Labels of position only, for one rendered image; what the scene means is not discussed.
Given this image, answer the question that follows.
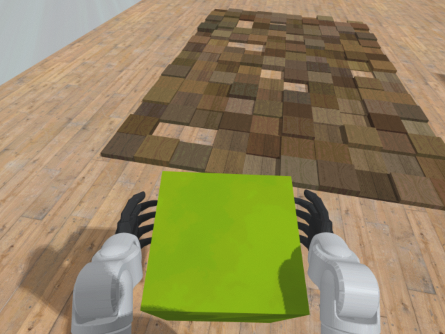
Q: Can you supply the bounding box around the robot left hand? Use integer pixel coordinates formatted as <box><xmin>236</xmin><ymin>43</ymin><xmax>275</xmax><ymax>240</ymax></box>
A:
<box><xmin>115</xmin><ymin>191</ymin><xmax>158</xmax><ymax>249</ymax></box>

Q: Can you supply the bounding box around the carton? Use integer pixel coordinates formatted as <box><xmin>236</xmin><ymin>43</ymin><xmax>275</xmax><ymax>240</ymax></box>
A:
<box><xmin>140</xmin><ymin>171</ymin><xmax>310</xmax><ymax>323</ymax></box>

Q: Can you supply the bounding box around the robot right forearm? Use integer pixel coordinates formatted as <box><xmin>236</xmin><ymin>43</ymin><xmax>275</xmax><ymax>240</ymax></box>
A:
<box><xmin>307</xmin><ymin>232</ymin><xmax>381</xmax><ymax>334</ymax></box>

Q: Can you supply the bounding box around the robot right hand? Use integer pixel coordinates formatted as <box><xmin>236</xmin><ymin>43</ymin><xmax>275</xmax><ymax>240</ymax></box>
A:
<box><xmin>294</xmin><ymin>189</ymin><xmax>334</xmax><ymax>251</ymax></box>

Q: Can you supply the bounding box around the robot left forearm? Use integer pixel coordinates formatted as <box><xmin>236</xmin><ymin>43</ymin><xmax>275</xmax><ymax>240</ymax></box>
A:
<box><xmin>71</xmin><ymin>233</ymin><xmax>143</xmax><ymax>334</ymax></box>

